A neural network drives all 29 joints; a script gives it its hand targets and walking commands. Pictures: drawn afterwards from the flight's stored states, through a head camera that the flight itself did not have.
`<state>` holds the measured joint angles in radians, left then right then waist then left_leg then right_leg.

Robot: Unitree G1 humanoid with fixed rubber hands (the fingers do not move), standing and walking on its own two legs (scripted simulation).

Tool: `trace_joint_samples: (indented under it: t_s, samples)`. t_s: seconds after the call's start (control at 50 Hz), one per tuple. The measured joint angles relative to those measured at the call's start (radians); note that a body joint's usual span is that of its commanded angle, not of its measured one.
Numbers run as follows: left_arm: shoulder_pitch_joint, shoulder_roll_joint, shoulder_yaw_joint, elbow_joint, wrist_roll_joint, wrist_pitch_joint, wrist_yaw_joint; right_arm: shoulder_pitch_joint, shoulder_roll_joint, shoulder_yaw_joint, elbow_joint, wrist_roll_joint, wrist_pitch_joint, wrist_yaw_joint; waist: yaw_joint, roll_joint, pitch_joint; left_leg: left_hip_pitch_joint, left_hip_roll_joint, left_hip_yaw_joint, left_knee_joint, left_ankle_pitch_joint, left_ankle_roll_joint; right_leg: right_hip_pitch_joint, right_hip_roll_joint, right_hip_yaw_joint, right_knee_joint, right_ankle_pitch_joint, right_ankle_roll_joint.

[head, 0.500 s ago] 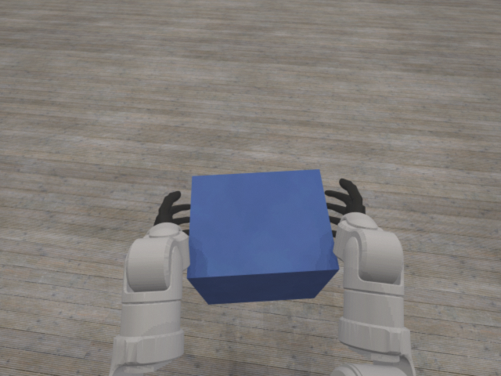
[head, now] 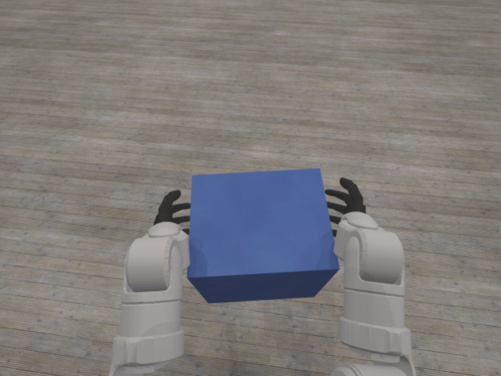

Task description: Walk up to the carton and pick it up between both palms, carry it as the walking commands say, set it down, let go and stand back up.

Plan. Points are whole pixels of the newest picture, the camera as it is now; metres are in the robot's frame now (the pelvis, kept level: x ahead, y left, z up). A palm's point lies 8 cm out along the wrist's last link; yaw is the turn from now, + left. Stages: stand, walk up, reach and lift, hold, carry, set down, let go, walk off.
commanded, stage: carry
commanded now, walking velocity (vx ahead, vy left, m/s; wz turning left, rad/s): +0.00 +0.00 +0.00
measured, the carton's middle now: (259, 242) +0.34 -0.01 +0.02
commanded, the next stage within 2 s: none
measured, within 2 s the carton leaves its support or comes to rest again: neither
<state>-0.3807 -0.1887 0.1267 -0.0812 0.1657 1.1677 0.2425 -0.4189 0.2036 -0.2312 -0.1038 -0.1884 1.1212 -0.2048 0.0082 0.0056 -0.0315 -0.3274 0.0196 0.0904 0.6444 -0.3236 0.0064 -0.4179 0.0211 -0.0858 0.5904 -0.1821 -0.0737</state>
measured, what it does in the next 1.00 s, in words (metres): stands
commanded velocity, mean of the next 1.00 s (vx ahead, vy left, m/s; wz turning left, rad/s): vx -0.25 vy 0.00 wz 0.00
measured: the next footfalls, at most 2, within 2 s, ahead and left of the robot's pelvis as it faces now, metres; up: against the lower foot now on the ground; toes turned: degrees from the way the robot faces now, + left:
right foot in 1.22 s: +0.04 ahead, -0.09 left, +0.00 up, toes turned -3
left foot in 1.66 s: -0.14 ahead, +0.14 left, +0.00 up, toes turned +4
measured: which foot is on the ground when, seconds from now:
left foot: down 0.00-1.00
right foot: down 0.00-1.00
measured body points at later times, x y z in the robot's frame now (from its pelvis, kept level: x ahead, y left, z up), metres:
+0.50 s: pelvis -0.02 -0.01 +0.00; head -0.02 -0.01 +0.45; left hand +0.29 +0.13 +0.10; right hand +0.30 -0.16 +0.11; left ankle +0.01 +0.11 -0.72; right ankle +0.08 -0.08 -0.72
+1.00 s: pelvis -0.03 +0.00 +0.00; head -0.02 -0.01 +0.45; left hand +0.27 +0.14 +0.09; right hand +0.29 -0.15 +0.10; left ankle +0.01 +0.11 -0.72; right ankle +0.08 -0.08 -0.72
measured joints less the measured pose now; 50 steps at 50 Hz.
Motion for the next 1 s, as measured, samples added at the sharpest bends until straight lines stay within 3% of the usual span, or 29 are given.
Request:
trace_joint_samples:
  t_s: [0.12, 0.28, 0.56, 1.0]
  samples:
    - [0.0, 0.0, -0.005, -0.014, 0.0, 0.008, 0.0, 0.0, 0.0, 0.0, -0.017, 0.001, 0.01, 0.0, 0.0, 0.0, 0.004, 0.0, 0.0, 0.0, 0.0, 0.0, 0.0, 0.0, 0.0, 0.0, 0.0, 0.0, 0.0]
    - [0.0, 0.0, -0.033, -0.124, -0.009, 0.074, 0.01, 0.001, 0.0, 0.003, -0.127, 0.02, 0.071, -0.001, 0.0, 0.001, 0.019, 0.0, 0.0, 0.0, 0.0, 0.006, 0.0, 0.0, 0.0, 0.0, 0.0, 0.005, 0.0]
    - [0.0, 0.0, -0.034, -0.13, -0.009, 0.139, 0.016, 0.001, 0.0, 0.004, -0.129, 0.02, 0.13, -0.008, 0.0, 0.001, 0.033, -0.003, -0.003, 0.001, 0.0, 0.027, 0.0, -0.002, -0.004, 0.0, 0.0, 0.025, -0.002]
    - [0.0, 0.0, -0.034, -0.141, -0.011, 0.139, 0.016, 0.001, 0.0, 0.005, -0.139, 0.023, 0.126, -0.009, 0.0, -0.002, 0.074, -0.032, -0.015, 0.001, 0.01, 0.044, 0.0, -0.025, -0.018, 0.0, 0.001, 0.048, 0.0]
